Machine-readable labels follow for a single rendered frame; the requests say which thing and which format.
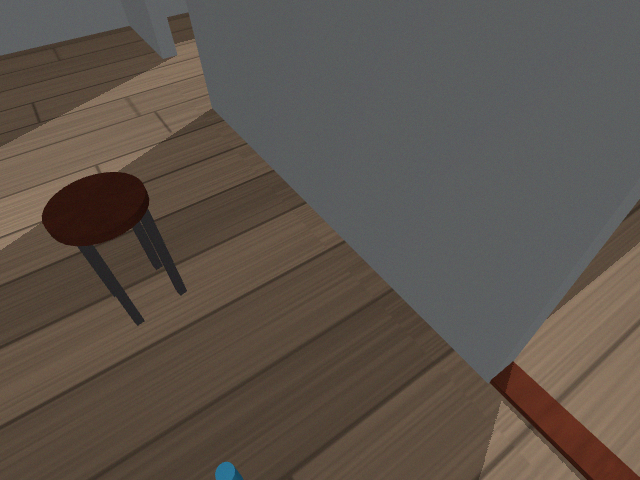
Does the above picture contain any can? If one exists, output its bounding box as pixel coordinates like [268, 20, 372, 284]
[215, 462, 243, 480]

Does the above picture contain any stool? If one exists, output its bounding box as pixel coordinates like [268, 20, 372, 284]
[42, 172, 187, 326]

